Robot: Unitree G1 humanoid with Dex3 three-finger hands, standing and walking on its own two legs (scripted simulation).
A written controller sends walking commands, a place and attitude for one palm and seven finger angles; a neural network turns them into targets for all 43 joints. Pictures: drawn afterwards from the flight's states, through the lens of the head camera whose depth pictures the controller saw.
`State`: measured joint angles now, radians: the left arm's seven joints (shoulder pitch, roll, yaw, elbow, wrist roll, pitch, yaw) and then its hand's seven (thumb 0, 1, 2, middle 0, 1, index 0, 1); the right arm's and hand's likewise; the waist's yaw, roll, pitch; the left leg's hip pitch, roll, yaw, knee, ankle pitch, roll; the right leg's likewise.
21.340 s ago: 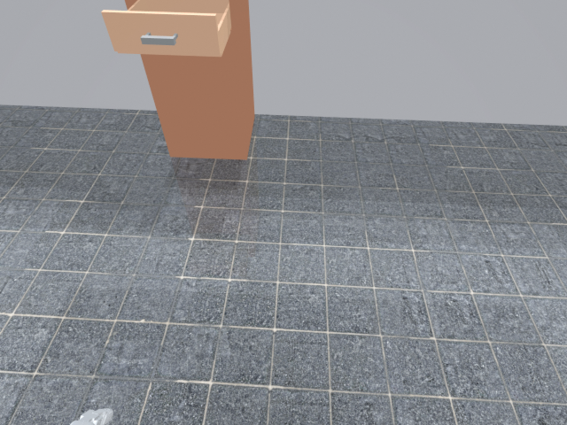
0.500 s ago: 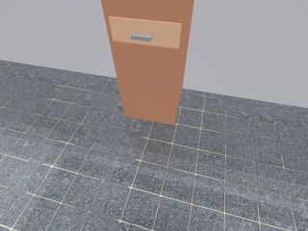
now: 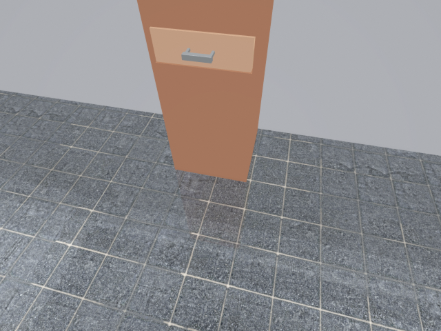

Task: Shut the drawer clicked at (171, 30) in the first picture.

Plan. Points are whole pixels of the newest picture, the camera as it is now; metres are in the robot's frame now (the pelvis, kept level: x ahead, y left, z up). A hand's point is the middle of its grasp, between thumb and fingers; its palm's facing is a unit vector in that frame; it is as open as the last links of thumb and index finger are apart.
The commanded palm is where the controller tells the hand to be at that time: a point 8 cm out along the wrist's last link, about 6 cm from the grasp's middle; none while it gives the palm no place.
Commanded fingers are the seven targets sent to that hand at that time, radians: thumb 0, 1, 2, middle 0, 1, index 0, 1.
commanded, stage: look to check the result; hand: left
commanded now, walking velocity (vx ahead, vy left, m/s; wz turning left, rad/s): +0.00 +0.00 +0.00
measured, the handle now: (198, 54) +1.01 +0.13 -0.01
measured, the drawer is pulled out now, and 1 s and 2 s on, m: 0.00 0.00 0.00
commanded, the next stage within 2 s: stand and wait in 0.48 s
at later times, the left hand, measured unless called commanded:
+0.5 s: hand out of the picture +0.06 +0.20 -0.17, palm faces -0.01 -0.96 -0.27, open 7.4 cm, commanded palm none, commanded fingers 0.00 0.90 0.90 -0.20 -0.30 -0.20 -0.30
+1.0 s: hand out of the picture +0.08 +0.21 -0.16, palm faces -0.01 -0.96 -0.29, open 7.4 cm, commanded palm none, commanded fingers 0.00 0.90 0.90 -0.20 -0.30 -0.20 -0.30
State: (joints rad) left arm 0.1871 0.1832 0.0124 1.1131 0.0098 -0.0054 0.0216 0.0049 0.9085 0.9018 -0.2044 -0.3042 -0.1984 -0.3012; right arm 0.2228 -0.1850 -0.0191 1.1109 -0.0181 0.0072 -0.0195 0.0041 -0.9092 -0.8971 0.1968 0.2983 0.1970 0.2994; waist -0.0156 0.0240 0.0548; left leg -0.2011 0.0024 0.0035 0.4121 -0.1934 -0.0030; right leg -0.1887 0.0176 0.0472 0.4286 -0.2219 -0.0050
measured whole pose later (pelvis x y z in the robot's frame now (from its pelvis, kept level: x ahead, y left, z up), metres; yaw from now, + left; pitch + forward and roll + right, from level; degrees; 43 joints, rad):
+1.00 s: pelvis +0.02 -0.01 +0.00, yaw +0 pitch -1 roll +0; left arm 0.15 0.25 0.01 1.12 0.01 -0.01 0.02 0.01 0.91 0.90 -0.20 -0.30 -0.20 -0.30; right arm 0.17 -0.25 -0.02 1.13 -0.02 0.01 -0.02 0.00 -0.91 -0.90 0.20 0.30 0.20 0.30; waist -0.01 0.02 0.06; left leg -0.13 0.02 0.00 0.36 -0.20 -0.02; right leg -0.12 0.03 0.04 0.36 -0.22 -0.02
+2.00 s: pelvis +0.03 +0.00 +0.01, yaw +0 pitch -1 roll +0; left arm 0.12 0.29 0.01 1.12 0.01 -0.02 0.01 0.01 0.91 0.90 -0.21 -0.30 -0.20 -0.30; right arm 0.14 -0.29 -0.02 1.13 -0.01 0.00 -0.01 0.01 -0.91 -0.90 0.20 0.30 0.20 0.30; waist -0.02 0.01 0.06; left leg -0.12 0.01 0.00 0.33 -0.19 -0.01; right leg -0.10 0.02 0.05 0.33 -0.21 -0.01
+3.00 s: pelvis +0.03 -0.01 +0.01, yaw +0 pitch -1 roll +0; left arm 0.10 0.32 0.01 1.12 0.01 -0.02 0.01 0.01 0.91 0.90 -0.21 -0.30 -0.20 -0.30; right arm 0.11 -0.32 -0.02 1.13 -0.01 0.00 -0.01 0.01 -0.91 -0.90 0.20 0.30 0.20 0.30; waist -0.02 0.01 0.06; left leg -0.10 0.01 0.00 0.31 -0.19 -0.01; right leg -0.08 0.02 0.05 0.31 -0.21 -0.01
